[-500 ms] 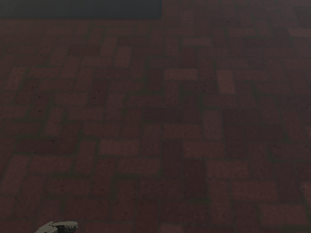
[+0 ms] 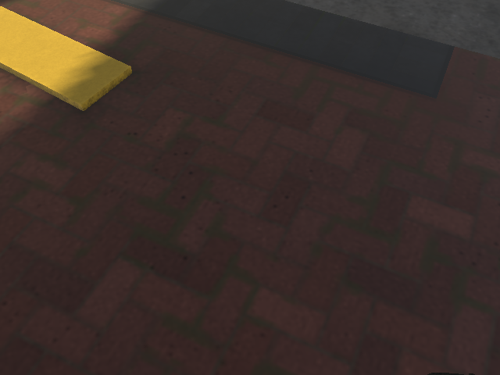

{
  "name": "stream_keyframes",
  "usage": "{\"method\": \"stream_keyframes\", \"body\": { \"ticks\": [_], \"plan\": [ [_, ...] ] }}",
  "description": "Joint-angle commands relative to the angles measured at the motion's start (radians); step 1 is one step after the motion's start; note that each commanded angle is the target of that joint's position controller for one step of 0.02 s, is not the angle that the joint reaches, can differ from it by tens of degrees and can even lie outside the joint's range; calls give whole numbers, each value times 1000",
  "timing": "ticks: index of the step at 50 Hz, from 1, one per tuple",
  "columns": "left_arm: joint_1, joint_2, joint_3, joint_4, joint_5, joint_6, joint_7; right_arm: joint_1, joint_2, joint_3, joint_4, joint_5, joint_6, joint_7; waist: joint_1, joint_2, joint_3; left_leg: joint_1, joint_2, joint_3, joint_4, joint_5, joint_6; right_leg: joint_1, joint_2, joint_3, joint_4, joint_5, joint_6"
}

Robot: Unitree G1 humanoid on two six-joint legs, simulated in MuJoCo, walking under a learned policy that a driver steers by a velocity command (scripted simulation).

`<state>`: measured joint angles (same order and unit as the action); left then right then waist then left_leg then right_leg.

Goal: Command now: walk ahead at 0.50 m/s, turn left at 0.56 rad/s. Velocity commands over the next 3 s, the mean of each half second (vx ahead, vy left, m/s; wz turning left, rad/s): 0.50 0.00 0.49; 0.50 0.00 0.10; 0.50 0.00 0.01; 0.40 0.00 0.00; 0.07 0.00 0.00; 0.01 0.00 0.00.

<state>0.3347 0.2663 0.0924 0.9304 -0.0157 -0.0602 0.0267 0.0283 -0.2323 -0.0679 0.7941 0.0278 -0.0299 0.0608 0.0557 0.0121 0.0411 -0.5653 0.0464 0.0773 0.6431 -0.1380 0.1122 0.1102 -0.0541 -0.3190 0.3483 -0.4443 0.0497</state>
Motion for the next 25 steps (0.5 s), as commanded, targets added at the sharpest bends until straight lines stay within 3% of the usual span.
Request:
{"method": "stream_keyframes", "body": {
  "ticks": [1, 2, 3, 4, 5, 6, 7, 8, 10, 12, 15, 18, 20, 23, 24, 25],
  "plan": [
    [-66, 203, 36, -78, -6, 3, 10, 333, -232, -100, 17, 6, -3, -19, -240, -61, -188, 538, -95, -4, -82, 2, 96, -230, -181, 44, 522, 1006, -84],
    [-2, 62, -4, -123, 40, -17, 1, 375, -350, -123, 31, 10, 0, -36, -156, 210, -252, 866, 164, -480, -116, -17, 236, -659, -26, 80, 893, 99, -20],
    [-31, 61, -20, -165, 3, -68, -13, 396, -339, -105, -6, -8, -15, -30, -151, 191, -422, 1010, 304, -938, -318, -197, 364, -857, 99, 341, 1085, -183, -17],
    [-161, 123, -6, -192, -40, -97, -25, 383, -261, -84, -2, -18, -27, -27, -192, 92, -315, 964, 278, -825, -367, -144, 294, -966, 43, 405, 1092, -96, -45],
    [-182, 120, -9, -196, -39, -109, -25, 328, -214, -71, -7, -10, -36, -29, -158, 54, -214, 833, 239, -680, -355, -74, 254, -967, -3, 401, 1014, -7, -66],
    [-175, 124, -4, -179, -10, -108, -16, 240, -172, -59, -27, -5, -41, -29, -106, -10, -150, 670, 194, -566, -354, 19, 219, -891, -44, 401, 927, 54, -64],
    [-158, 142, 8, -173, 11, -97, -12, 183, -141, -48, -47, -11, -42, -32, -67, -4, -122, 546, 163, -491, -371, 107, 205, -804, -69, 404, 860, 89, -56],
    [-144, 144, 12, -174, 16, -82, -13, 164, -135, -44, -60, -17, -42, -36, -43, 4, -111, 474, 144, -462, -394, 144, 201, -747, -78, 405, 823, 109, -47],
    [-153, 115, 8, -189, 24, -60, -13, 179, -161, -49, -61, -12, -46, -49, -30, -1, -87, 390, 126, -409, -420, 222, 201, -717, -75, 383, 726, 140, -19],
    [-222, 91, -1, -219, 30, -50, -10, 213, -193, -57, -57, -9, -46, -64, -46, 8, -59, 343, 98, -357, -432, 249, 187, -727, -56, 363, 595, 245, 6],
    [-326, 61, -16, -250, 25, -51, -21, 252, -191, -56, -52, -5, -38, -75, -90, 51, -40, 312, 39, -290, -417, 177, 133, -677, -9, 348, 347, 462, 10],
    [-401, 60, -24, -271, 12, -61, -41, 317, -175, -49, -32, -6, -36, -74, -140, 77, -32, 337, 61, -305, -404, 94, 112, -624, 17, 338, 223, 582, -2],
    [-428, 81, -20, -286, 9, -68, -52, 351, -172, -45, -18, -4, -33, -74, -151, 82, -22, 420, 98, -345, -357, 89, 107, -652, 19, 349, 180, 541, -26],
    [-397, 114, -11, -292, 9, -80, -60, 361, -188, -49, -11, -11, -25, -78, -124, 110, -17, 524, 149, -401, -287, 182, 86, -637, 29, 341, 140, 412, -73],
    [-337, 127, -3, -279, 11, -83, -59, 343, -190, -49, -16, -11, -22, -78, -85, 118, -37, 534, 137, -392, -231, 303, 71, -561, 48, 319, 110, 395, -96],
    [-224, 158, 13, -248, 19, -86, -55, 327, -172, -41, -25, -14, -21, -76, -31, 103, -110, 519, 85, -353, -99, 434, 48, -399, 49, 316, 101, 423, -130]
  ]
}}
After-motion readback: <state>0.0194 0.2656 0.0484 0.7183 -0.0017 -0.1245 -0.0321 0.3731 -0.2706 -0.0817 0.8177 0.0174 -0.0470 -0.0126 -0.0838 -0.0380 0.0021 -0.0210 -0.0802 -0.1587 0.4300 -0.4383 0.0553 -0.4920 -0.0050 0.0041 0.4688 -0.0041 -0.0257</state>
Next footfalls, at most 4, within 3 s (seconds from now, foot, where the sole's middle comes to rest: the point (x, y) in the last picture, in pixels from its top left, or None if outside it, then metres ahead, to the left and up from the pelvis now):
0.02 left None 0.17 0.09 -0.76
0.52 right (291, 358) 0.50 -0.06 -0.76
1.02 left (182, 279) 0.70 0.25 -0.76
1.56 right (244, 186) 1.05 0.10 -0.76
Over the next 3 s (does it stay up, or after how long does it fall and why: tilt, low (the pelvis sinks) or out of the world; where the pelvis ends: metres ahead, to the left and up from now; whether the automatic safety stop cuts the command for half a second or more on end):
stays up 1.18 0.23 0.02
